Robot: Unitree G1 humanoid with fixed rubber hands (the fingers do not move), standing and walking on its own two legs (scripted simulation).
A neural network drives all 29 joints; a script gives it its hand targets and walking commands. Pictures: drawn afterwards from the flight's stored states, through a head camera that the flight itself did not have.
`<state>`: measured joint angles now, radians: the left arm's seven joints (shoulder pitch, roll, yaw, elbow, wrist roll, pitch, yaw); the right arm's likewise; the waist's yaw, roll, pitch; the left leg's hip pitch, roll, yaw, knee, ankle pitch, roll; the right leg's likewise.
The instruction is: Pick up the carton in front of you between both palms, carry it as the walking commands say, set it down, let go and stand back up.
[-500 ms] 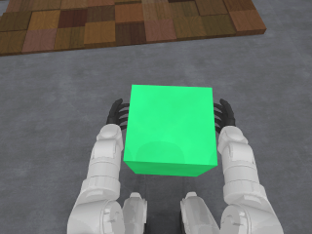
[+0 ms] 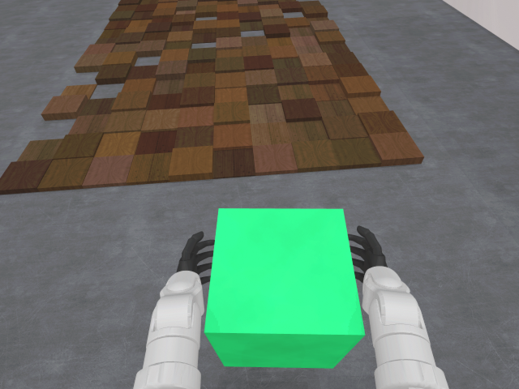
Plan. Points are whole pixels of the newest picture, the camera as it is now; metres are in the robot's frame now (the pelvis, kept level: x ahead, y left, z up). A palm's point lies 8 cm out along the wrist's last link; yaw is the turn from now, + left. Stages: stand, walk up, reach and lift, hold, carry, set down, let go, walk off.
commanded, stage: reach and lift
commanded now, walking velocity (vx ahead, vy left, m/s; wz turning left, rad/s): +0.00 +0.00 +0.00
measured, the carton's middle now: (279, 293) +0.31 +0.00 -0.07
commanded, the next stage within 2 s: hold in 1.10 s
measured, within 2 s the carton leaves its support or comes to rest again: neither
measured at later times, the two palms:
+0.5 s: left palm (182, 273) +0.29 +0.15 +0.04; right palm (379, 268) +0.29 -0.15 +0.05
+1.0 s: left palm (182, 266) +0.30 +0.15 +0.05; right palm (380, 260) +0.30 -0.15 +0.06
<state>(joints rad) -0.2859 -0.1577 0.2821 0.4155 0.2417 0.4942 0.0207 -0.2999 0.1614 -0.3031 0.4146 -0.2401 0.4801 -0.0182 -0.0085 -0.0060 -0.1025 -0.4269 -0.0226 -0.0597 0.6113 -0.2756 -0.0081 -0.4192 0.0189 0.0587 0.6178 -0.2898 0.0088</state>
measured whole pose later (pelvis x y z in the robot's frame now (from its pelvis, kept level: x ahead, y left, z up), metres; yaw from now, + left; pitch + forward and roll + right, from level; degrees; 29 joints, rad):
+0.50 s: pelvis -0.01 +0.00 +0.01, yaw +0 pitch -5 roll +0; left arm -0.35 -0.18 0.33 0.38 0.32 0.61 -0.02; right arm -0.37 0.18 -0.35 0.39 -0.33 0.59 0.02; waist 0.00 -0.01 0.04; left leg -0.16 -0.02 -0.05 0.45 -0.20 -0.01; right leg -0.16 0.02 0.07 0.46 -0.21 0.01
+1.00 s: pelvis +0.01 +0.00 +0.02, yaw +0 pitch -6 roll +0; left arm -0.26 -0.15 0.22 0.28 0.29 0.69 -0.01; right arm -0.28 0.16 -0.25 0.30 -0.30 0.66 0.01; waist 0.00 0.00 0.02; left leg -0.07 -0.01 -0.06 0.36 -0.19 -0.01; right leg -0.06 0.01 0.07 0.36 -0.20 0.01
